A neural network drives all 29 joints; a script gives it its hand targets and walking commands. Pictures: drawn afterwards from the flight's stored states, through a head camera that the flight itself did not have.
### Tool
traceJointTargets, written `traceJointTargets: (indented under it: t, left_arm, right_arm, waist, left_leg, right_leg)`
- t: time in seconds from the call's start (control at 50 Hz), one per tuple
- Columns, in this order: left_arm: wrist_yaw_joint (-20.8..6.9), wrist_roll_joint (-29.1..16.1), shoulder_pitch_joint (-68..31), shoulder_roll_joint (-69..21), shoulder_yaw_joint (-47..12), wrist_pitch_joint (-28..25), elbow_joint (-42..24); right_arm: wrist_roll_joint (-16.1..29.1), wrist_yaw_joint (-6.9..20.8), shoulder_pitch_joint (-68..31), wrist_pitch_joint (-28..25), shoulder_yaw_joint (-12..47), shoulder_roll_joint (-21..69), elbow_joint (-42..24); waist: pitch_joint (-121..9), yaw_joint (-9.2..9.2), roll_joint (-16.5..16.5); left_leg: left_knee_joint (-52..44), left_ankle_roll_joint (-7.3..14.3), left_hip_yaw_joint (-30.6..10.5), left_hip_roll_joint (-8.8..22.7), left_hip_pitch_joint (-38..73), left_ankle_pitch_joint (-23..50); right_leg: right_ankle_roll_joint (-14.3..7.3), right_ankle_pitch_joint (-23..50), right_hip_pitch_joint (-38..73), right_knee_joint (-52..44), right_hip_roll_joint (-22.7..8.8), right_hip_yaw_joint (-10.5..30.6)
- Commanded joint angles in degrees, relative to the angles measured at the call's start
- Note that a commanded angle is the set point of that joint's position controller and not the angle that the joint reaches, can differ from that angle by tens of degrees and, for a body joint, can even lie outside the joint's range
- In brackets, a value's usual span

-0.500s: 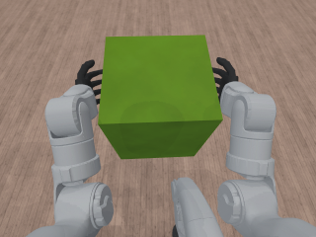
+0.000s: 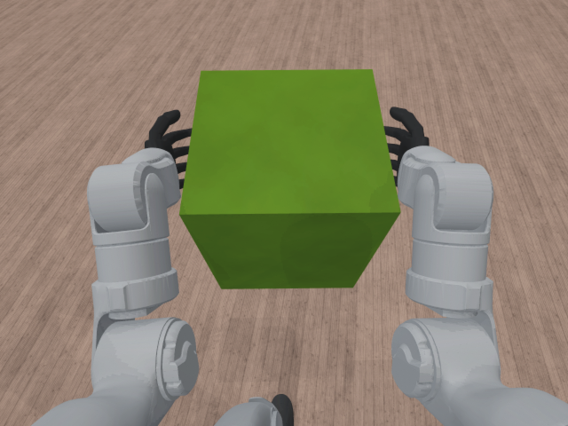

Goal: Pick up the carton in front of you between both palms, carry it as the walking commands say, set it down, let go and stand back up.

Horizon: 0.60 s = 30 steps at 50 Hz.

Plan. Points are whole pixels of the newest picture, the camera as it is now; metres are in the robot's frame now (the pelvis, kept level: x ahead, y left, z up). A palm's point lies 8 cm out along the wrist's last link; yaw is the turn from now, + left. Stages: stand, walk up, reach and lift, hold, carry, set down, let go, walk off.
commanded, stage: carry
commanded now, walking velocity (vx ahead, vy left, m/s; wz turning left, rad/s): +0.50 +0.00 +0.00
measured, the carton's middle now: (287, 193) +0.40 +0.02 +0.11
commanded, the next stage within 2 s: none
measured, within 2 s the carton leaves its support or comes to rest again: neither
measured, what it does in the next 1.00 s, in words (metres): walks ahead: left foot, then right foot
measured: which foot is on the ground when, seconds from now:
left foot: up 0.00-0.02, down 0.04-0.44, up 0.46-0.84, down 0.86-1.00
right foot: down 0.00-0.06, up 0.08-0.42, down 0.44-0.88, up 0.90-1.00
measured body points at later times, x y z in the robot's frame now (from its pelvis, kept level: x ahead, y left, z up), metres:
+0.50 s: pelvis +0.31 -0.08 -0.02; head +0.33 -0.09 +0.43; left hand +0.69 +0.06 +0.10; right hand +0.68 -0.25 +0.10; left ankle +0.18 +0.03 -0.71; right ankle +0.38 -0.18 -0.75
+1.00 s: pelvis +0.63 -0.08 +0.00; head +0.61 -0.08 +0.45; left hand +0.92 +0.05 +0.08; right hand +0.89 -0.25 +0.08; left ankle +0.66 -0.01 -0.75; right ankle +0.53 -0.18 -0.67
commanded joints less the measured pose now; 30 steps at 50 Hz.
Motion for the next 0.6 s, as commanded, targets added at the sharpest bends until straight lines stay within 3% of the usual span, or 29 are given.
traceJointTargets:
  t: [0.0, 0.02, 0.04, 0.06, 0.08, 0.1, 0.12, 0.16, 0.2, 0.26, 0.3, 0.36, 0.4, 0.42, 0.44, 0.46, 0.48, 0.52, 0.54, 0.58]
  left_arm:
    - [-16.73, -24.33, -37.4, -55.71, -35.61, 3.96, 1.58]
    - [-16.53, -23.55, -39.51, -54.25, -34.44, 4.68, 2.9]
    - [-16.29, -22.84, -41.23, -52.46, -32.97, 5.49, 4.53]
    - [-15.81, -22.12, -39.09, -51.32, -31.37, 6.76, 7.88]
    - [-15.01, -20.94, -40.44, -50.07, -29.58, 7.3, 7.92]
    - [-14.1, -19.74, -43.28, -48.26, -27.1, 7.75, 6.42]
    - [-13.23, -18.49, -46.61, -46.92, -24.99, 8.15, 4.92]
    - [-11.52, -16.29, -50.0, -46.4, -21.76, 9.09, 3.62]
    - [-10.45, -14.55, -48.06, -46.96, -19.53, 9.76, 6.33]
    - [-10.55, -13.2, -43.52, -50.91, -18.34, 9.63, 11.49]
    - [-11.32, -13.33, -41.97, -55.25, -18.62, 8.97, 13.88]
    - [-12.91, -15.01, -39.72, -62.71, -21.15, 7.49, 14.42]
    - [-14.0, -16.02, -35.68, -66.65, -23.3, 6.17, 13.16]
    - [-14.56, -16.22, -33.46, -67.99, -24.37, 5.43, 11.89]
    - [-15.04, -15.71, -29.7, -68.28, -25.04, 4.67, 10.25]
    - [-15.02, -15.15, -29.61, -66.97, -26.54, 3.5, 7.18]
    - [-15.2, -16.17, -27.98, -68.33, -28.64, 2.69, 2.45]
    - [-15.78, -18.42, -25.87, -71.65, -34.54, 1.08, -7.83]
    - [-15.92, -19.36, -24.72, -72.68, -37.95, 0.19, -12.88]
    - [-16.34, -20.2, -17.57, -72.68, -42.74, -1.46, -19.25]
  right_arm:
    - [22.3, 8.87, -36.51, 2.13, 36.22, 49.78, 3.82]
    - [23.1, 9.16, -39.05, 2.94, 34.83, 49.08, 4.23]
    - [23.91, 9.54, -40.76, 3.79, 33.02, 48.2, 5.34]
    - [24.97, 9.64, -40.19, 5.15, 31.13, 47.62, 9.22]
    - [26.11, 9.76, -43.29, 5.77, 30.89, 47.93, 9.78]
    - [28.83, 10.07, -47.8, 6.12, 31.86, 50.93, 9.16]
    - [32.07, 10.54, -53.61, 6.54, 32.5, 53.96, 7.09]
    - [36.27, 11.43, -61.54, 7.39, 32.25, 58.31, 5.42]
    - [37.2, 11.79, -62.36, 7.79, 30.16, 60.44, 7.35]
    - [34.78, 12.3, -57.33, 7.44, 26.21, 63.13, 13.11]
    - [31.87, 12.96, -52.73, 6.69, 24.64, 64.71, 15.87]
    - [26.87, 13.75, -44.3, 5.22, 23.43, 66.23, 16.9]
    - [24.09, 14.0, -37.77, 4.19, 23.75, 66.5, 15.84]
    - [23.08, 14.12, -34.24, 3.65, 24.38, 66.15, 14.96]
    - [22.97, 14.37, -32.29, 3.32, 25.9, 66.48, 12.8]
    - [22.72, 14.57, -30.88, 2.9, 27.39, 67.92, 11.04]
    - [22.14, 14.44, -29.06, 2.05, 29.13, 68.28, 8.07]
    - [21.69, 13.66, -23.71, 0.15, 32.85, 69.38, 0.8]
    - [21.06, 13.16, -20.03, -0.78, 34.65, 69.56, -2.51]
    - [19.05, 12.24, -11.0, -2.78, 38.24, 68.97, -7.87]
  waist:
    - [-23.89, -6.16, -7.15]
    - [-23.25, -8.89, -4.46]
    - [-22.08, -10.54, 4.81]
    - [-26.36, -9.94, 9.92]
    - [-29.33, -9.59, 6.77]
    - [-28.03, -8.78, 3.21]
    - [-24.61, -8.03, -0.44]
    - [-21.6, -7.14, -2.3]
    - [-21.02, -7.09, -0.61]
    - [-21.25, -7.73, 3.13]
    - [-21.49, -7.77, 5.35]
    - [-20.52, -7.41, 9.35]
    - [-23.88, -5.2, 7.62]
    - [-27.03, -3.7, 6.05]
    - [-29.71, -1.87, -2.84]
    - [-30.17, -1.9, -15.59]
    - [-29.58, -1.52, -14.92]
    - [-26.62, -1.27, -5.06]
    - [-26.25, -1.5, -4.35]
    - [-28.14, -1.46, -6.24]
  left_leg:
    - [-10.65, 0.4, 2.92, -2.13, 29.0, 10.73]
    - [-11.23, 1.85, -1.05, 2.13, 36.97, 11.76]
    - [-2.99, 6.69, -14.05, 13.51, 47.85, 30.41]
    - [1.31, 14.07, -28.21, 22.96, 55.78, 41.8]
    - [-1.69, 19.38, -35.78, 26.67, 55.69, 20.11]
    - [-6.23, 19.62, -37.57, 25.08, 49.62, -2.67]
    - [-10.14, 17.33, -35.56, 22.58, 42.91, -12.96]
    - [-13.49, 14.15, -31.53, 20.24, 32.81, -19.57]
    - [-14.4, 12.56, -27.06, 18.09, 29.43, -19.86]
    - [-12.05, 11.24, -20.68, 17.24, 33.52, -4.73]
    - [-10.6, 8.55, -15.12, 15.3, 34.33, 2.13]
    - [-8.2, 5.04, -9.45, 13.63, 36.19, 5.55]
    - [1.78, 1.59, -3.46, 11.35, 33.47, 11.96]
    - [9.2, -0.8, -2.12, 10.47, 26.86, 6.44]
    - [22.14, -3.41, -1.59, 7.48, 16.65, -8.76]
    - [32.22, -4.22, -3.63, 1.37, -0.48, -31.75]
    - [39.39, -2.99, -7.9, 2.96, -6.69, -37.07]
    - [38.27, -2.5, -9.1, 6.56, -9.1, -31.83]
    - [34.36, -2.94, -8.92, 7.94, -8.16, -28.96]
    - [26.68, -4.08, -7.26, 7.6, -4.79, -26.77]
  right_leg:
    - [4.34, 59.63, 3.34, 16.1, -7.69, -1.26]
    - [5.16, 48.52, -4.1, 26.22, -6.02, -2.28]
    - [5.07, 5.48, -20.46, 39.99, -1.07, -0.95]
    - [5.98, -14.4, -30.12, 50.85, 0.89, 5.12]
    - [6.02, -13.68, -36.01, 57.73, -1.69, 9.11]
    - [4.42, -10.59, -38.57, 56.57, -4.05, 9.42]
    - [3.81, -8.0, -38.55, 52.49, -4.96, 8.12]
    - [4.19, -5.52, -34.06, 44.41, -6.72, 6.47]
    - [4.76, -4.88, -31.77, 36.35, -7.16, 4.04]
    - [4.77, -0.85, -32.16, 23.47, -7.8, 0.85]
    - [4.6, 4.67, -28.69, 15.67, -6.45, -2.15]
    - [4.42, 10.68, -23.04, 4.29, -4.46, -5.31]
    - [3.76, 14.39, -7.96, -3.96, -2.83, -8.59]
    - [2.44, 13.42, 4.22, -2.95, -6.53, -4.61]
    - [-0.77, 15.33, 13.79, -3.96, -18.99, 14.12]
    - [-8.44, 22.53, 23.77, -5.4, -27.34, 32.11]
    - [-9.73, 23.13, 26.06, -5.79, -28.41, 33.63]
    - [-6.46, 29.18, 22.66, -6.32, -25.17, 24.0]
    - [-4.63, 30.78, 21.13, -7.17, -24.06, 20.52]
    - [-2.66, 34.1, 21.48, -8.45, -22.23, 14.9]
